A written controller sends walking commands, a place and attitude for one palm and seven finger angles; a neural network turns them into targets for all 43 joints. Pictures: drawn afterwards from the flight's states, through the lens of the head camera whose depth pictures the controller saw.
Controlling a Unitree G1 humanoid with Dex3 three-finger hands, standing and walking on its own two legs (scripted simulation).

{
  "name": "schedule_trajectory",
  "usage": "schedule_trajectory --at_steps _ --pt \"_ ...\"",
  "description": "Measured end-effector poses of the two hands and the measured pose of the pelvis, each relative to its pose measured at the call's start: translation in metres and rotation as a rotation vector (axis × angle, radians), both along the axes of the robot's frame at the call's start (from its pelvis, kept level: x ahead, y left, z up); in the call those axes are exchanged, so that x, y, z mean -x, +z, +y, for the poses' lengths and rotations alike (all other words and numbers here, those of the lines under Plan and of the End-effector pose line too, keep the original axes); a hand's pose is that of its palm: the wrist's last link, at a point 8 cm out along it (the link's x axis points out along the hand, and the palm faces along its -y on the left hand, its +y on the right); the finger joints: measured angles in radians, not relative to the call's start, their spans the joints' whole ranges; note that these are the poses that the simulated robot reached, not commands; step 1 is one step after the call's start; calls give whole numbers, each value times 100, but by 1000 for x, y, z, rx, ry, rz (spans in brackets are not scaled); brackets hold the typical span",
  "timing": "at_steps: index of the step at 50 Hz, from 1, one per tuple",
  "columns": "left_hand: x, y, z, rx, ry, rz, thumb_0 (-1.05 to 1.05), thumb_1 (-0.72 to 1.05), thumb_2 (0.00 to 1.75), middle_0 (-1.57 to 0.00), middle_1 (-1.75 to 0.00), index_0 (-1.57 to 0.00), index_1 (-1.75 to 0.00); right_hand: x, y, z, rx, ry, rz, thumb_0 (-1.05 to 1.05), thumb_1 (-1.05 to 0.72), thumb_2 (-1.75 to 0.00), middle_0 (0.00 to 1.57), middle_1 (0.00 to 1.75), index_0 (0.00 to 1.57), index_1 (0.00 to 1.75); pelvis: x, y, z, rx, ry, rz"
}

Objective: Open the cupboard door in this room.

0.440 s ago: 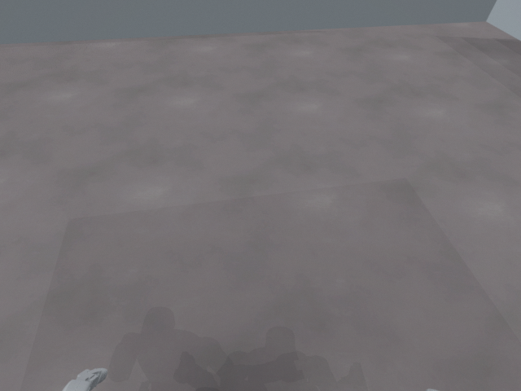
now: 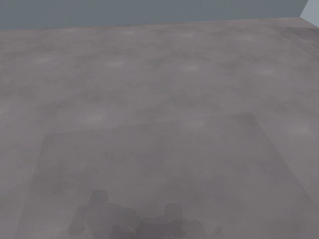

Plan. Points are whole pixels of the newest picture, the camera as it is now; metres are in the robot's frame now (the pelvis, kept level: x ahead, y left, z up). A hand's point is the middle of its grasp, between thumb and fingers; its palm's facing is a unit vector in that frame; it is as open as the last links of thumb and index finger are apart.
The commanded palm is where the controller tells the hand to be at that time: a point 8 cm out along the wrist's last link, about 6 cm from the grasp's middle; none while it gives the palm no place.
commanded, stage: stand and wait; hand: left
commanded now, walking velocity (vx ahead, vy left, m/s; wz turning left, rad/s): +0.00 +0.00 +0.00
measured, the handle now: out of the picture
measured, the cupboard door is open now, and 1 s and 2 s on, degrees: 0 0 0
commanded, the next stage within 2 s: turn or walk to find it in 0.46 s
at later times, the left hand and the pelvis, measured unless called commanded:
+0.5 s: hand out of the picture +0.06 +0.24 -0.15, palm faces -0.03 -0.94 -0.33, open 7.4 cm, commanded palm none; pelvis -0.02 -0.01 +0.00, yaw +0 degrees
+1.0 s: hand out of the picture +0.00 +0.22 -0.18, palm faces +0.13 -0.97 -0.22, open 7.4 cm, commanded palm none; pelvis -0.04 +0.01 -0.01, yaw +8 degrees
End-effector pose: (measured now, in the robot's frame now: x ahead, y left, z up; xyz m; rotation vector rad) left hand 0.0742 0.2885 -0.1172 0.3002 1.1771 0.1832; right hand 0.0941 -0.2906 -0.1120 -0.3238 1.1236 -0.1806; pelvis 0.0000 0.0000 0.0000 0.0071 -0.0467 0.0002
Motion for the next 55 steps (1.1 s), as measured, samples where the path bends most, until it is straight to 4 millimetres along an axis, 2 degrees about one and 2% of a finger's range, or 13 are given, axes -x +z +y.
schedule_trajectory --at_steps 7,14,21,30,36,40,45,50,55 --pt "20 0 0 -9 10 41 1 90 89 -20 -30 -20 -29 30 -4 -10 5 -25 62 0 -91 -90 20 30 21 30 8 1 -4 1 0 -5" --pt "27 1 -2 -12 8 50 1 90 89 -20 -30 -20 -29 49 -6 -14 2 -38 97 0 -91 -90 20 30 20 30 15 2 -7 1 -1 -4" --pt "25 2 -5 -10 1 40 0 90 89 -20 -30 -20 -29 56 -8 -14 -4 -45 105 0 -91 -90 20 30 20 30 18 2 -9 1 -3 -2" --pt "20 1 -9 -7 11 15 0 90 89 -20 -30 -20 -29 54 -9 -12 -8 -35 104 0 -91 -90 20 30 20 30 20 1 -10 2 14 4" --pt "31 -11 -20 24 51 20 0 90 89 -20 -30 -20 -29 55 -20 8 -42 -9 135 0 -91 -90 20 30 20 30 24 -5 -8 8 49 20" --pt "48 -25 -27 66 82 34 0 90 89 -20 -30 -20 -29 58 -28 28 -66 6 157 0 -91 -90 20 30 20 30 27 -11 -1 21 78 21" --pt "69 -44 -24 112 127 61 0 90 89 -20 -30 -20 -29 63 -30 55 -80 18 164 0 -91 -90 20 30 20 30 30 -18 12 9 103 12" --pt "82 -36 -20 116 171 75 0 91 89 -20 -30 -20 -29 74 -24 71 -93 33 179 0 -91 -90 20 30 20 30 39 -9 14 25 142 33" --pt "91 -23 -19 96 213 43 0 91 89 -20 -30 -20 -29 77 -23 67 -98 54 193 0 -91 -90 20 30 21 30 47 -3 8 32 182 52"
